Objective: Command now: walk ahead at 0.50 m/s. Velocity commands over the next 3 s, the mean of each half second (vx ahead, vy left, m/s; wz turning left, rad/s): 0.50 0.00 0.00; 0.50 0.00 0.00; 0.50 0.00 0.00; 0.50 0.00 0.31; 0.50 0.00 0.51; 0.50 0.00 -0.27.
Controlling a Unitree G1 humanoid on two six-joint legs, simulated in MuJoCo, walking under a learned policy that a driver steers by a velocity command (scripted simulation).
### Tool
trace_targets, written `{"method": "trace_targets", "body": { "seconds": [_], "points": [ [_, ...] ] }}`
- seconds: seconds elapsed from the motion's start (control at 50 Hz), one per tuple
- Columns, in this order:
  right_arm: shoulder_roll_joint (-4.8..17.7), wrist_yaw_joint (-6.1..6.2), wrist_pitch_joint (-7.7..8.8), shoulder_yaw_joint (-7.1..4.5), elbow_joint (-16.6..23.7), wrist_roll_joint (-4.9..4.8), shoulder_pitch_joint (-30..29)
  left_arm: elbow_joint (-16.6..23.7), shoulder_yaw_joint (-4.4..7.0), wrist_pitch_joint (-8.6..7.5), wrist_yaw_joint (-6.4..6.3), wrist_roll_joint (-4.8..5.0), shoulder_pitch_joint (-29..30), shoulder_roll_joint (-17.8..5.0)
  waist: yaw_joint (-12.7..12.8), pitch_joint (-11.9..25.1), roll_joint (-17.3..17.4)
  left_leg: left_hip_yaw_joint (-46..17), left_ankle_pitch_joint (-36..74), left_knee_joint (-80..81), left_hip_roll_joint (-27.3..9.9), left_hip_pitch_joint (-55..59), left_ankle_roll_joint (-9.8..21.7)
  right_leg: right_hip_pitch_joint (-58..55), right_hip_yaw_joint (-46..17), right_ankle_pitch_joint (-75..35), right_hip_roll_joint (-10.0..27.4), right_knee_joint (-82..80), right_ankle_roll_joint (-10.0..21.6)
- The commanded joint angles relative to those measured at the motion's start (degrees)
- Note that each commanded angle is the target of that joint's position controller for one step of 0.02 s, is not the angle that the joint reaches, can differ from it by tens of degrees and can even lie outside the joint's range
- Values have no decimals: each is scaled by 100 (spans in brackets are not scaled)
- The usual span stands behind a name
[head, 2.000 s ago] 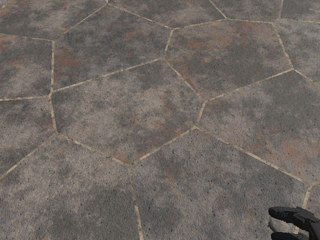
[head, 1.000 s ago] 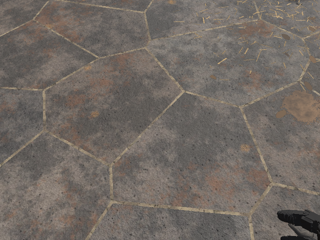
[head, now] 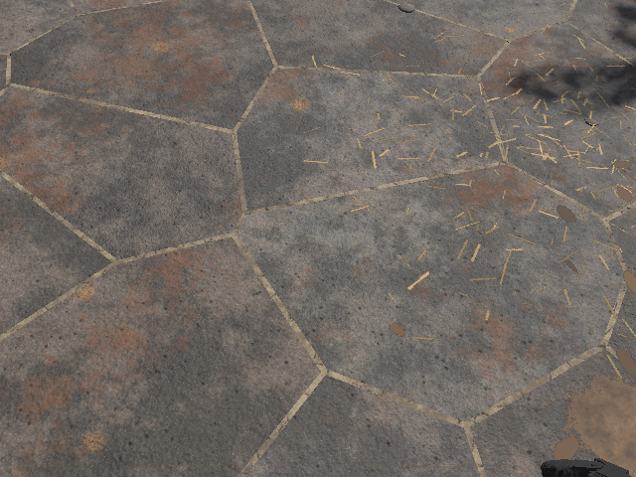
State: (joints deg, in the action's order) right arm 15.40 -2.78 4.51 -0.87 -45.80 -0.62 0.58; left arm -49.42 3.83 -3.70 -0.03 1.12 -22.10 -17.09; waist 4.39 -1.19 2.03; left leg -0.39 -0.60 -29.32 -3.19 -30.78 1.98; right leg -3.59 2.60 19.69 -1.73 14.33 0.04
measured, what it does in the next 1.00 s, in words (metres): walks ahead: left foot, then right foot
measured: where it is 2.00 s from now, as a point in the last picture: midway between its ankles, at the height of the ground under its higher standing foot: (344, 222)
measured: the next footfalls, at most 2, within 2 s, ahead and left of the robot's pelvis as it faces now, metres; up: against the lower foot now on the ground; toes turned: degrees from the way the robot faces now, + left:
left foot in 0.04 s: +0.19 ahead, +0.12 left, +0.00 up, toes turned +2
right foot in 0.58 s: +0.50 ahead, -0.11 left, +0.00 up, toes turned -2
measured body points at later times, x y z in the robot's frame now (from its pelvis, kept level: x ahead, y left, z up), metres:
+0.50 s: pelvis +0.27 +0.02 +0.01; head +0.30 +0.03 +0.46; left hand +0.50 +0.25 -0.08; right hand +0.25 -0.26 -0.12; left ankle +0.15 +0.12 -0.73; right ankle +0.45 -0.12 -0.70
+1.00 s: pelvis +0.55 +0.00 +0.01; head +0.58 +0.00 +0.46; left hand +0.56 +0.28 -0.12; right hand +0.75 -0.25 -0.09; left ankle +0.74 +0.15 -0.69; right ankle +0.46 -0.11 -0.73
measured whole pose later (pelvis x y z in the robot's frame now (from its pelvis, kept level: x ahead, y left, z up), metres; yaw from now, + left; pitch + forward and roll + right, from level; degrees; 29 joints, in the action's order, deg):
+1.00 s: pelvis +0.55 +0.00 +0.01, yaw +0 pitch +1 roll -2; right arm 15.5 -1.3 3.9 -2.1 -47.8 -0.6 3.0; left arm -52.4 3.3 -4.6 0.3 0.8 -19.8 -15.6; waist 4.3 -1.3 2.4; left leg -1.7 3.4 -33.1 -5.9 -35.7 -0.1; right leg -0.9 3.1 13.9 -3.4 11.6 2.1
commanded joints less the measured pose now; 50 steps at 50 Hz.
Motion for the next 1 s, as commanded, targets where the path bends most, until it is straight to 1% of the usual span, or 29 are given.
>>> {"method": "trace_targets", "body": {
  "seconds": [0.02, 0.04, 0.06, 0.08, 0.1, 0.12, 0.14, 0.16, 0.18, 0.24, 0.36, 0.42, 0.48, 0.52, 0.54, 0.56, 0.58, 0.6, 0.62, 0.64, 0.66, 0.68, 0.7, 0.74, 0.78, 0.84, 0.9, 0.96, 1.0],
  "points": [
    [1032, 39, 94, -396, -20, 4, 1006, 231, 187, 56, -71, -17, 184, -887, -887, 586, -596, 279, -333, 153, 273, 1688, 348, 319, -412, -4012, 1276, 1380, 698],
    [1453, 97, 76, -532, -232, 44, 2016, 356, 55, 67, -97, -133, 69, -620, -1218, 1440, -30, -714, -209, -22, -613, 3343, 684, 1321, -129, -2803, 928, 3105, 473],
    [1909, 95, 23, -632, -342, 50, 2346, 460, -136, -57, -30, -122, -628, 61, -828, 2042, 1561, -3520, -1530, 648, -1820, 5196, 1664, 3717, -193, 790, -175, 5099, 35],
    [1334, 76, 35, -484, -304, -52, 2280, 377, -39, -179, -16, 3, -334, -478, -1083, 1984, 1033, -4152, -2487, 1235, -1789, 5179, 1626, 4412, -1013, 1421, -24, 5843, 86],
    [1096, 90, 58, -409, -223, -30, 1874, 527, 54, -256, 9, 149, 184, -793, -1039, 1174, 744, -3315, -2354, 1319, -1635, 4541, 1355, 4810, -956, 952, 276, 5943, 187],
    [959, 97, 68, -374, -135, 19, 1493, 604, 41, -281, -24, 119, 497, -771, -887, 779, 317, -2662, -1793, 1382, -1429, 3819, 1195, 4668, -773, 408, 593, 5711, 214],
    [787, 90, 79, -331, -98, 60, 1226, 633, 65, -273, -54, 12, 691, -738, -756, 443, 165, -2198, -1165, 1517, -1237, 3160, 1140, 4474, -710, 43, 774, 5366, 188],
    [658, 91, 102, -286, -85, 130, 1105, 628, 82, -225, -55, -29, 618, -683, -576, 391, 274, -1883, -723, 1652, -1088, 2755, 1088, 4114, -754, -217, 917, 5170, 179],
    [638, 86, 118, -285, -102, 140, 1088, 603, 68, -169, -48, -37, 517, -571, -487, 392, 335, -1697, -462, 1791, -1019, 2545, 1110, 3887, -744, -336, 953, 5034, 151],
    [809, 129, 177, -331, -236, 64, 1230, 678, 23, -41, -63, -77, 687, -365, -421, 179, 183, -1192, 151, 2117, -984, 2255, 1227, 3992, -642, -676, 1028, 4454, -11],
    [962, 253, 101, -344, -454, 8, 1686, 951, -64, -99, 18, -66, 1786, -151, -758, -118, 91, -396, 419, 2285, -653, 2420, 937, 4022, -380, -2424, 838, 2435, -89],
    [1004, 262, 31, -344, -626, -22, 2063, 1115, -96, -144, 113, -18, 2333, -131, -968, -276, 70, -377, 321, 2189, -786, 2808, 927, 4026, -280, -2587, 700, 1856, -42],
    [1043, 287, -82, -367, -760, -31, 2270, 1278, -97, -189, 224, 0, 2671, -181, -986, -361, 105, -457, 684, 1885, -1067, 3442, 892, 4200, -296, -2181, 606, 1529, 113],
    [1109, 318, -137, -402, -785, -44, 2225, 1275, -61, -205, 269, -8, 2535, -295, -808, -243, 197, -469, 1340, 1546, -1182, 3738, 799, 3928, -254, -1750, 505, 1392, 269],
    [1169, 330, -157, -421, -766, -42, 2130, 1202, -7, -208, 267, -20, 2237, -413, -610, -44, 290, -419, 2181, 1202, -1152, 3776, 737, 3436, -140, -1560, 357, 1358, 368],
    [1166, 339, -191, -417, -738, -41, 1993, 1008, 95, -209, 245, -37, 1580, -583, -222, 363, 285, -239, 3028, 452, -969, 3654, 625, 2486, 30, -1647, 176, 1214, 520],
    [1027, 352, -200, -354, -660, 5, 1961, 724, 228, -197, 189, -69, 622, -864, 182, 1036, 161, -48, 2817, -708, -685, 2971, 456, 944, -147, -1869, 364, 1374, 744],
    [509, 319, -115, -182, -478, 92, 2419, 595, 358, -174, 138, -188, -166, -1419, 177, 2003, -845, 228, 687, -2872, -13, 883, 117, -1443, -2232, -1655, 1820, 1501, 1486],
    [277, 270, 15, -96, -590, 45, 2616, 493, 308, -133, 149, -79, -321, -1206, 136, 2548, -1708, -243, -3109, -4218, 684, -472, -45, -2223, -4331, -792, 2532, 603, 2054],
    [932, 223, 128, -266, -474, -106, 2124, 537, 177, -123, 144, -35, -6, -842, 213, 1770, -1198, -650, -3086, -4676, 298, -1088, 53, -1666, -3895, -228, 2329, 370, 1766],
    [990, 205, 190, -285, -321, -209, 1631, 605, 127, -119, 121, -61, 404, -692, 102, 1037, -926, -482, -2602, -4566, 10, -1210, 113, -819, -3066, -402, 2099, 224, 1561],
    [899, 225, 194, -283, -285, -162, 1417, 614, 84, -133, 137, -100, 744, -567, -86, 523, -545, -352, -2161, -4166, -225, -1057, 87, 33, -2473, -866, 1849, -6, 1451],
    [865, 253, 142, -322, -310, -75, 1418, 636, 38, -171, 151, -141, 969, -397, -275, 313, -551, -381, -1861, -3788, -407, -739, 56, 587, -2068, -1271, 1639, -185, 1345],
    [598, 264, 3, -291, -393, -29, 1672, 594, 39, -223, 177, -151, 1092, -382, -511, 249, -653, -363, -1614, -3478, -502, -250, -45, 1166, -1695, -1612, 1494, -503, 1372],
    [490, 286, -85, -272, -332, 5, 1539, 491, 74, -272, 163, -127, 1035, -513, -574, 105, -601, -307, -1329, -3072, -553, -360, -164, 1399, -1367, -1910, 1461, -710, 1443],
    [459, 274, -75, -260, -131, 59, 923, 331, 114, -247, 81, -117, 813, -654, -430, -78, -511, -260, -342, -1988, -550, -647, -287, 1336, -967, -2029, 1332, -851, 1360],
    [341, 217, -15, -206, 20, 40, 313, 175, 132, -210, 25, -71, 563, -749, -218, -179, -499, -65, 520, -887, -342, -351, -290, 1325, -588, -2000, 1159, -867, 1183],
    [363, 155, 13, -185, 178, -10, -168, -51, 156, -159, 7, -16, 213, -820, -47, -271, -492, -42, 644, -375, -224, -337, -244, 892, -597, -1881, 1337, -745, 1157],
    [438, 97, 38, -196, 291, -25, -350, -164, 176, -96, -12, 8, 118, -840, -56, -312, -515, -115, 357, -140, -202, -459, -119, 446, -663, -1992, 1544, -529, 1096]
  ]
}}
Over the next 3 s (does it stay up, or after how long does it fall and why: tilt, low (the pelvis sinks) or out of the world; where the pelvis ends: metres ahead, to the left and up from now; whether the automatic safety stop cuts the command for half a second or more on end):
stays up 1.67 0.19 0.01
